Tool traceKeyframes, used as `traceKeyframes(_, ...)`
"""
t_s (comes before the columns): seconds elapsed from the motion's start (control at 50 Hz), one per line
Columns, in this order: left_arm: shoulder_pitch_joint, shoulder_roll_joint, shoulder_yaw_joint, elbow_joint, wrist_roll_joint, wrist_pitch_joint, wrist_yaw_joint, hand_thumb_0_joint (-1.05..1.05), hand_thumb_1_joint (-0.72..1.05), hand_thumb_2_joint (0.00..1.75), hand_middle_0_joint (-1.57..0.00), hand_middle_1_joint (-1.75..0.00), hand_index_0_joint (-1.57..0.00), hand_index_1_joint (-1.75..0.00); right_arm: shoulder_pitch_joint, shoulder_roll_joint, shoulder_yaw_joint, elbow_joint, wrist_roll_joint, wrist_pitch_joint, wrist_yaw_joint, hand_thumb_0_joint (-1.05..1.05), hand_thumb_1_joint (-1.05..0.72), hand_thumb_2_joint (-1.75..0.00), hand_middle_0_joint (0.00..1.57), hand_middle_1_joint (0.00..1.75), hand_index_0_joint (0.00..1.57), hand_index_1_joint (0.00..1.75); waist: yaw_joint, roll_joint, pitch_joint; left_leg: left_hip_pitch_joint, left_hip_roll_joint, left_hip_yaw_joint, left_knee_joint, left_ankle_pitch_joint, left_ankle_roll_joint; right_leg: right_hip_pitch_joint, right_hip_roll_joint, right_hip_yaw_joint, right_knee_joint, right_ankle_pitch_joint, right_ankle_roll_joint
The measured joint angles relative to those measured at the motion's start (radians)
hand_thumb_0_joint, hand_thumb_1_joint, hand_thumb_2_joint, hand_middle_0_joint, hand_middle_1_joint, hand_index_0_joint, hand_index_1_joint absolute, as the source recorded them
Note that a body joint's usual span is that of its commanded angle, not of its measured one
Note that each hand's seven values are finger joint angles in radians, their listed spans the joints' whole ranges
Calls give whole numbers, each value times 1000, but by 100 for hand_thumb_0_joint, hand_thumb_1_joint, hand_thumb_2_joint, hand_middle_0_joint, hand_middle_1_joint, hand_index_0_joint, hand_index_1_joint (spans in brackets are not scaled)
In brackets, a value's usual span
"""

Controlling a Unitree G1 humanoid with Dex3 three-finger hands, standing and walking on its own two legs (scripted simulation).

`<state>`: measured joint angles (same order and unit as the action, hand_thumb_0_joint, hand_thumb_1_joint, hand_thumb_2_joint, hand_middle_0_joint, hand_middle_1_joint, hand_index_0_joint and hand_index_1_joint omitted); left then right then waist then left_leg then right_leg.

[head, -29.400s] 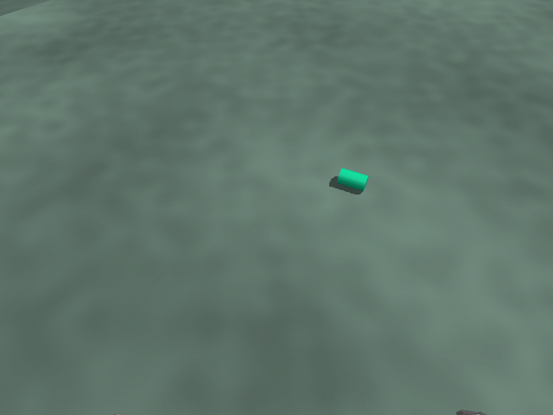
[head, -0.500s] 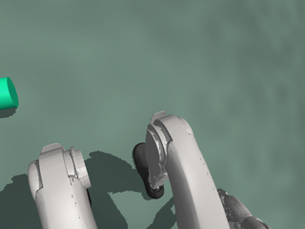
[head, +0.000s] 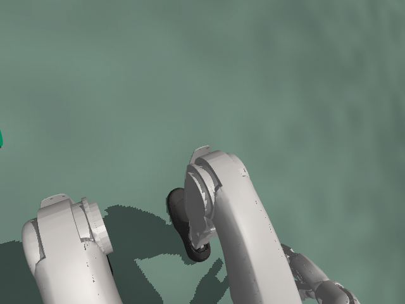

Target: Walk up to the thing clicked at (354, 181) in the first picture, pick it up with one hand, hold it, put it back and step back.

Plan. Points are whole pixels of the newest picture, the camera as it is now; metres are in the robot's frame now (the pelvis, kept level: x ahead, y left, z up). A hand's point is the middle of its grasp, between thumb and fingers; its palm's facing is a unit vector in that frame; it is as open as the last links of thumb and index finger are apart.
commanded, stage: open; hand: left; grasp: from above
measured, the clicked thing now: out of the picture +0.45 +0.32 -0.27
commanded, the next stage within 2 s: withdraw in 0.96 s
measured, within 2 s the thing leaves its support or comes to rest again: rests again in 0.62 s
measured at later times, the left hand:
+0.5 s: hand out of the picture +0.45 +0.32 -0.23, palm faces -0.46 -0.10 -0.88, open 11.2 cm
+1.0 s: hand out of the picture +0.45 +0.32 -0.23, palm faces -0.47 -0.11 -0.88, open 13.3 cm
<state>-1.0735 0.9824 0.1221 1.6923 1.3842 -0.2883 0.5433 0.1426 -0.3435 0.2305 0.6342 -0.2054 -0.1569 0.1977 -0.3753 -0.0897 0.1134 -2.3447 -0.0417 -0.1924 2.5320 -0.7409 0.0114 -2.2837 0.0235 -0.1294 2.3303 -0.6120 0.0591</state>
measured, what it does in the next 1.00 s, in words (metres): stands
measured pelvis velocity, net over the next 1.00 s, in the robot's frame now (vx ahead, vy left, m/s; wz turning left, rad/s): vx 0.00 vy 0.00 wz -0.01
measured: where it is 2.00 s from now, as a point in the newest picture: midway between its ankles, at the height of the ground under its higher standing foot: (151, 264)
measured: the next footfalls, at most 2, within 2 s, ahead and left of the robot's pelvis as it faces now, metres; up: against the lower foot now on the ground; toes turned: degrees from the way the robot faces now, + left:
none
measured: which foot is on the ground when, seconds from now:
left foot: down 0.00-1.00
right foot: down 0.00-1.00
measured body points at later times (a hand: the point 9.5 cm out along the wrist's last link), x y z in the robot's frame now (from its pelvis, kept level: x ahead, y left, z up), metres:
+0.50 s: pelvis +0.00 +0.00 +0.00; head +0.27 +0.12 +0.34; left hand +0.47 +0.32 -0.18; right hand +0.04 -0.26 -0.06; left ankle +0.06 +0.11 -0.28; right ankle +0.12 -0.13 -0.27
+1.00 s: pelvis +0.00 +0.00 +0.00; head +0.27 +0.12 +0.34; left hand +0.47 +0.32 -0.18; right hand +0.05 -0.27 -0.05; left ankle +0.06 +0.11 -0.28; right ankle +0.12 -0.13 -0.27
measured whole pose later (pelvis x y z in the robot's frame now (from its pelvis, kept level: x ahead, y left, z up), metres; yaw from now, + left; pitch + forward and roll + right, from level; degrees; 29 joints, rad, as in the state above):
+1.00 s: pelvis +0.00 +0.00 +0.00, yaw -1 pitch +31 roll -14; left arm -1.08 1.01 0.09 1.67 1.35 -0.30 0.53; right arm 0.13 -0.36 0.26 0.61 -0.21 -0.16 0.19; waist -0.38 -0.10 0.13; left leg -2.34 -0.04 -0.21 2.52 -0.73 0.01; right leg -2.28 0.03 -0.14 2.31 -0.60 0.06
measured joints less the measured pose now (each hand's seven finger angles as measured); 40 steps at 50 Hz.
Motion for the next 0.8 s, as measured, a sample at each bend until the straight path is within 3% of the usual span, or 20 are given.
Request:
traceKeyframes(0.1,-3,16,7,12,4,-6,3,-2,-7,41,-80,-30,-80,-33,4,-10,5,-11,-4,-5,-1,0,-90,-89,20,30,20,30,-3,-2,10,1,3,-6,2,4,0,1,4,-5,-3,8,1)
traceKeyframes(0.3,-2,11,-29,15,-8,-7,13,-3,-12,62,-68,-46,-67,-51,11,-7,14,20,-2,-16,4,1,-89,-89,20,30,20,30,3,-14,7,7,5,-10,3,1,-5,3,6,-7,-3,11,3)
traceKeyframes(0.48,-10,9,-35,17,-20,2,26,-2,-16,75,-56,-63,-54,-67,11,-1,16,26,-1,-25,11,1,-89,-89,20,30,20,30,2,-7,4,4,5,-9,1,3,-3,2,6,-7,-6,12,1)
traceKeyframes(0.8,-2,1,-46,-14,-57,14,-9,-1,-30,91,-29,-85,-27,-86,5,2,26,11,11,-3,6,1,-89,-89,20,30,20,30,-1,3,-1,9,5,-11,-14,2,-6,6,4,-9,-19,10,1)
